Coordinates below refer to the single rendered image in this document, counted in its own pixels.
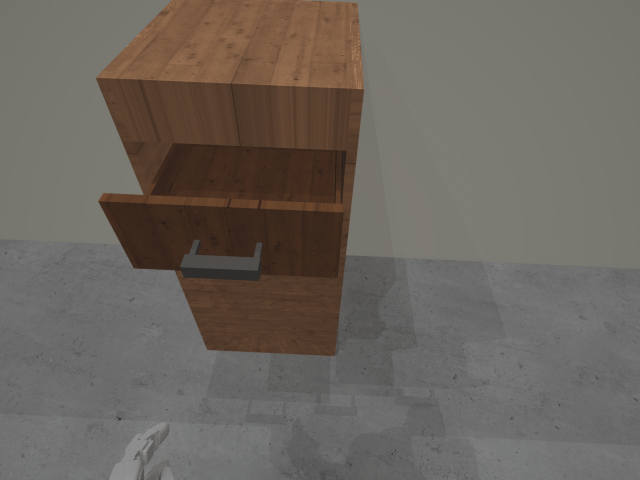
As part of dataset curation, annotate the robot left hand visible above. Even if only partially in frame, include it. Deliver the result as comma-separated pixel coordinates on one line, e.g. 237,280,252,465
107,422,174,480

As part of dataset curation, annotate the drawer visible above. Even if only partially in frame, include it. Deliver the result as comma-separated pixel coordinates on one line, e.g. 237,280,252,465
98,143,344,278

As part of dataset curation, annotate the handle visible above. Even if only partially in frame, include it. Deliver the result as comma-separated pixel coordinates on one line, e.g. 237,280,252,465
180,240,263,281

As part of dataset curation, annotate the cabinet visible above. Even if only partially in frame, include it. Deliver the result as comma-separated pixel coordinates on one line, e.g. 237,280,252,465
96,0,364,356

